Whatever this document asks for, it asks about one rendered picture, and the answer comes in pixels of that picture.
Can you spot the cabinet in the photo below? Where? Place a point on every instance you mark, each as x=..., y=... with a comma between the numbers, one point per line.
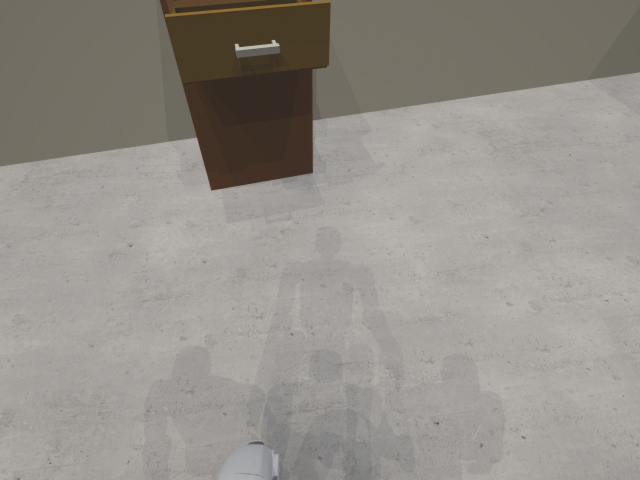
x=251, y=129

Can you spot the left robot thigh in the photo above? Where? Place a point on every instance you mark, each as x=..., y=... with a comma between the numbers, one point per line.
x=250, y=462

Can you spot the handle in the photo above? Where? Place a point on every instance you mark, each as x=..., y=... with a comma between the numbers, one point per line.
x=257, y=50

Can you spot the drawer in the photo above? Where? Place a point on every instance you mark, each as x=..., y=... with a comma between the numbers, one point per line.
x=204, y=38

